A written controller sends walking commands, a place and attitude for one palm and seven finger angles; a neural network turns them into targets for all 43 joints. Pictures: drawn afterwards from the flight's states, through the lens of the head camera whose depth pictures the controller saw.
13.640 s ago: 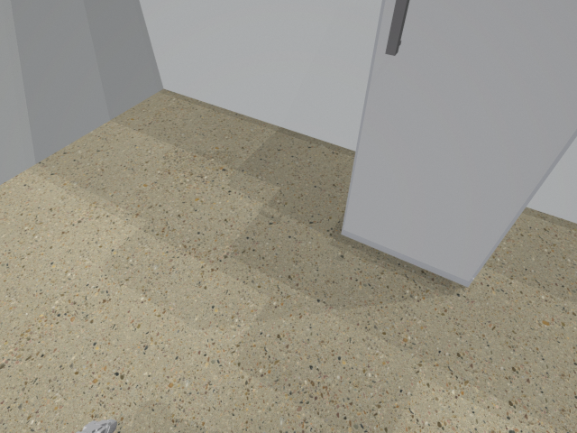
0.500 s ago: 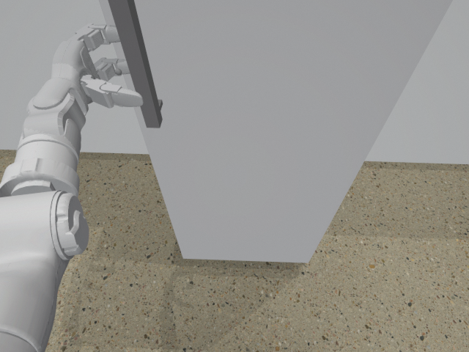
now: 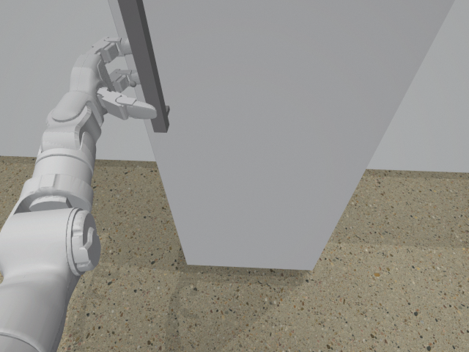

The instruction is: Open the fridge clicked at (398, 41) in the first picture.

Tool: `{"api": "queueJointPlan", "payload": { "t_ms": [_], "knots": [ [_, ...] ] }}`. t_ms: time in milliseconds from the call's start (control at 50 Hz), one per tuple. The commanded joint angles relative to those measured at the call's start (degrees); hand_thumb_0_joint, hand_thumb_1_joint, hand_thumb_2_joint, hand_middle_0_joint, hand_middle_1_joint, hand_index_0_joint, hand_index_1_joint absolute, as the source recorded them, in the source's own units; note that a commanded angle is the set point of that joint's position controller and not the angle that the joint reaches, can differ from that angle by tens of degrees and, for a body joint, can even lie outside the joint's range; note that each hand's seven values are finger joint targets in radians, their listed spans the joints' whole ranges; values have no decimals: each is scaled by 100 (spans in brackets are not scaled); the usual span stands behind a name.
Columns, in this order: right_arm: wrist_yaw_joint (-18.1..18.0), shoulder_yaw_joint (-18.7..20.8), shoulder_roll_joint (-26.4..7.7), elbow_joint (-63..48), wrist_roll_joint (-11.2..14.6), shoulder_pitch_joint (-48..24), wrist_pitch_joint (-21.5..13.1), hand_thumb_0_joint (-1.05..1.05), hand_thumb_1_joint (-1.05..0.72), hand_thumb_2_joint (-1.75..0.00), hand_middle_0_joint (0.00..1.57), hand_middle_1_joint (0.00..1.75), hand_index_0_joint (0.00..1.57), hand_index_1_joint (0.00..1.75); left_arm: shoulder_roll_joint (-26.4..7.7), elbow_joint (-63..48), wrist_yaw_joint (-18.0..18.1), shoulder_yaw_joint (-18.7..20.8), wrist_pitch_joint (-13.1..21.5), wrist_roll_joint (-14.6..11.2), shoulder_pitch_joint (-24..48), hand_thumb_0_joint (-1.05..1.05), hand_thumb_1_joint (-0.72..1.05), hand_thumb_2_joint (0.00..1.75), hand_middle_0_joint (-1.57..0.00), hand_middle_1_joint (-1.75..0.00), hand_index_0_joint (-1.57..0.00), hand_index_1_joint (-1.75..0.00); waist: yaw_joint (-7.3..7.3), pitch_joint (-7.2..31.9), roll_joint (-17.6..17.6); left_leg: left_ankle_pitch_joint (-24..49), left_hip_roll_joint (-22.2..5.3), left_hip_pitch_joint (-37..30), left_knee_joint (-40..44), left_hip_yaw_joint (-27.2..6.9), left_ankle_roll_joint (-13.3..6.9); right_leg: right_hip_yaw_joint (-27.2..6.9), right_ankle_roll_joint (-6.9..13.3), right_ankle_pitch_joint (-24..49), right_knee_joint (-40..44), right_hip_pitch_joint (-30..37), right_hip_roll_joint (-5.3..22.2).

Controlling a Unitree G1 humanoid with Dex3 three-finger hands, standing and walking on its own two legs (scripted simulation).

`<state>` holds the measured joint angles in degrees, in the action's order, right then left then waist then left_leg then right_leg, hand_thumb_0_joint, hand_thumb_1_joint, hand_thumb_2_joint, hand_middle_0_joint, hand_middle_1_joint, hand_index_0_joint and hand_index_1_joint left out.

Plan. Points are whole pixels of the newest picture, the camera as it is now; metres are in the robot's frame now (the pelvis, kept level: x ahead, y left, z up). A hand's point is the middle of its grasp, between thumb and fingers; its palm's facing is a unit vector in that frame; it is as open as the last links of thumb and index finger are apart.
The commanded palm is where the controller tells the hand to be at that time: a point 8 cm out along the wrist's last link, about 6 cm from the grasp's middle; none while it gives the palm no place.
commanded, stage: slide the fingers in behind the handle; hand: left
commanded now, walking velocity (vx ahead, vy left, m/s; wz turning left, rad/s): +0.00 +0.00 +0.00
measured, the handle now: (149, 57) +0.53 +0.13 +0.25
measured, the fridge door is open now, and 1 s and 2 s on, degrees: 0 0 0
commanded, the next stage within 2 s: grip the handle and tug to test in 1.30 s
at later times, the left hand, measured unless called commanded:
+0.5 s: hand (153, 83) +0.48 +0.12 +0.23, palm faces -0.08 -1.00 +0.01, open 14.0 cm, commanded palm +0.46 +0.18 +0.23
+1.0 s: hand (157, 83) +0.48 +0.11 +0.23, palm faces -0.07 -1.00 +0.02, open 14.0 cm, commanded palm +0.46 +0.17 +0.23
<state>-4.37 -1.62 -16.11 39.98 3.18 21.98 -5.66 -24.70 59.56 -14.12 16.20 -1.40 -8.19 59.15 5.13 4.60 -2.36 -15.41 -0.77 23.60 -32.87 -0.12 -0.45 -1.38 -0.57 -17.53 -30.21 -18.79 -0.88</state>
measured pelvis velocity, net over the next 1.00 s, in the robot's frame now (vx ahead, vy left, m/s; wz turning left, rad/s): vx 0.00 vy -0.01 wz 0.01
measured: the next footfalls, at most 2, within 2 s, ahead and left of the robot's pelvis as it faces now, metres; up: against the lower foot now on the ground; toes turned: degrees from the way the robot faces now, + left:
none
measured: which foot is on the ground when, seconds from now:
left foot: down 0.00-1.00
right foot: down 0.00-1.00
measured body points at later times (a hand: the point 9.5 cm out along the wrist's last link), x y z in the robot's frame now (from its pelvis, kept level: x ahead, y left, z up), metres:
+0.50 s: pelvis +0.00 -0.01 +0.00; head +0.02 -0.02 +0.45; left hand +0.48 +0.17 +0.23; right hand +0.05 -0.27 -0.12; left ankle +0.01 +0.11 -0.73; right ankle -0.03 -0.13 -0.73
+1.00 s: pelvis +0.00 -0.01 +0.00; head +0.02 -0.02 +0.45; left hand +0.48 +0.17 +0.23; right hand +0.07 -0.27 -0.12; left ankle +0.01 +0.11 -0.73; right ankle -0.03 -0.13 -0.73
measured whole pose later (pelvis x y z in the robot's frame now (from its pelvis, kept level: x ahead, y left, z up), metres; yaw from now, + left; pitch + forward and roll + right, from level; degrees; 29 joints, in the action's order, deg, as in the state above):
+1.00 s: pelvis +0.00 -0.01 +0.00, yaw +1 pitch +6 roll -1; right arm -4.2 -1.7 -15.5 40.2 2.6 19.5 -5.6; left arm -20.2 59.8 -9.2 14.3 -2.1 -7.7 61.1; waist 5.1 4.0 -2.3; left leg -14.7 -0.7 22.9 -31.9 -0.8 0.2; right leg -0.7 0.1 -17.7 -30.6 -18.5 -0.9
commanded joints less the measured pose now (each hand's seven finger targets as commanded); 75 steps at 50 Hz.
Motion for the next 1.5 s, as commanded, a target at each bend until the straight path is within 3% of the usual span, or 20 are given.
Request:
{"api": "queueJointPlan", "payload": {
  "t_ms": [0,140,200,280,380,480,660,720,800,840,880,960,1040,1080,1180,1220,1280,1340,1380,1480],
  "knots": [
    [-81,296,-838,-553,1,94,-210,0,-90,-90,20,30,20,30,-1086,-1476,122,-51,258,-39,3512,0,-50,30,-30,-120,-30,-120,128,1714,-72,1539,-16,-1718,222,-105,-126,304,157,1816,334,-189,-56],
    [-77,283,-808,-510,-16,65,-219,0,-90,-90,20,30,20,30,-959,-1218,236,-26,266,-92,3282,0,-50,30,-30,-120,-30,-120,88,1693,279,1581,12,-1661,186,-100,-158,303,156,1890,331,-67,-49],
    [-66,260,-787,-498,-26,39,-205,0,-90,-90,20,30,20,30,-851,-1198,294,-152,250,-15,3606,0,-50,30,-30,-120,-30,-120,140,1630,78,1431,25,-1589,215,-97,-137,286,145,1814,318,-176,-32],
    [-49,280,-795,-606,-45,21,-200,0,-90,-90,20,30,20,30,-1310,-1378,351,279,394,9,3349,0,-50,30,-30,-120,-30,-120,-32,2111,227,1662,54,-1598,184,-36,-169,234,147,2192,251,278,-24],
    [-50,282,-772,-601,-2,-22,-157,0,-90,-90,20,30,20,30,-863,-1361,299,-81,343,-25,3176,0,-50,30,-30,-120,-30,-120,37,1776,242,1603,33,-1567,213,-5,-172,259,142,2147,306,162,-46],
    [-72,303,-781,-588,-25,4,-160,0,-90,-90,20,30,20,30,-1155,-1565,349,204,270,-64,3288,0,-50,30,-30,-120,-30,-120,-17,1954,340,1644,63,-1562,224,14,-208,229,128,2304,326,359,-46],
    [-56,304,-742,-610,5,-94,-157,0,-90,-90,20,30,20,30,-861,-1726,316,12,221,-104,2857,0,-50,30,-30,-120,-30,-120,-65,1856,174,1690,83,-1592,238,71,-212,243,136,2386,360,410,-47],
    [-78,290,-739,-563,18,-110,-132,0,-90,-90,20,30,20,30,-687,-1624,312,-203,125,-94,3179,0,-50,30,-30,-120,-30,-120,62,1535,190,1400,72,-1494,294,42,-205,253,124,2056,418,162,-42],
    [-77,282,-718,-516,-6,-104,-176,0,-90,-90,20,30,20,30,-525,-1653,415,-288,143,-107,3436,0,-50,30,-30,-120,-30,-120,102,1636,147,1411,67,-1655,261,-22,-184,276,134,1922,402,29,-53],
    [-95,282,-761,-451,-42,-8,-168,0,-90,-90,20,30,20,30,-717,-1274,472,-111,162,-122,3370,0,-50,30,-30,-120,-30,-120,124,1506,512,1264,75,-1457,272,-25,-213,287,107,1794,432,55,-44],
    [-81,273,-773,-463,-51,-16,-176,0,-90,-90,20,30,20,30,-1005,-1269,518,82,231,-37,3523,0,-50,30,-30,-120,-30,-120,77,1670,323,1284,86,-1418,273,-21,-200,225,118,1870,378,113,-21],
    [-34,282,-737,-542,-52,-37,-206,0,-90,-90,20,30,20,30,-866,-1342,513,19,426,21,3285,0,-50,30,-30,-120,-30,-120,4,2055,145,1640,77,-1660,187,-9,-175,236,152,2147,258,221,-32],
    [-47,300,-780,-526,-46,61,-155,0,-90,-90,20,30,20,30,-861,-1001,418,-8,328,-9,3144,0,-50,30,-30,-120,-30,-120,43,1776,494,1506,57,-1422,201,9,-190,276,130,2076,300,212,-43],
    [-49,291,-790,-539,-39,47,-147,0,-90,-90,20,30,20,30,-1024,-1135,414,94,309,-14,3368,0,-50,30,-30,-120,-30,-120,49,1753,338,1437,74,-1369,215,12,-192,234,124,2098,310,193,-35],
    [-43,308,-747,-551,-36,44,-189,0,-90,-90,20,30,20,30,-756,-1572,424,-90,405,-47,3456,0,-50,30,-30,-120,-30,-120,65,1972,115,1734,37,-1716,180,-35,-165,274,150,2168,278,133,-68],
    [-45,320,-765,-512,-31,73,-185,0,-90,-90,20,30,20,30,-784,-1423,399,-38,338,-72,3308,0,-50,30,-30,-120,-30,-120,64,1885,296,1676,27,-1653,192,-27,-173,279,143,2144,299,124,-84],
    [-38,319,-746,-536,-24,32,-192,0,-90,-90,20,30,20,30,-671,-1658,413,-131,286,-46,3271,0,-50,30,-30,-120,-30,-120,11,1976,-34,1854,31,-1799,176,-32,-156,286,165,2197,282,98,-78],
    [-57,319,-776,-495,-46,94,-148,0,-90,-90,20,30,20,30,-825,-1373,472,-6,189,-42,3160,0,-50,30,-30,-120,-30,-120,44,1707,317,1637,33,-1519,223,-34,-175,327,147,2024,329,145,-74],
    [-62,315,-765,-506,-35,55,-159,0,-90,-90,20,30,20,30,-815,-1526,494,-35,207,-7,3358,0,-50,30,-30,-120,-30,-120,55,1803,165,1630,28,-1607,232,-39,-165,296,151,2023,321,91,-69],
    [-64,309,-762,-460,-51,83,-187,0,-90,-90,20,30,20,30,-768,-1447,520,-97,287,1,3540,0,-27,40,-32,-123,-32,-123,108,1887,51,1648,21,-1717,193,-55,-148,278,153,1988,300,-11,-68]
  ]
}}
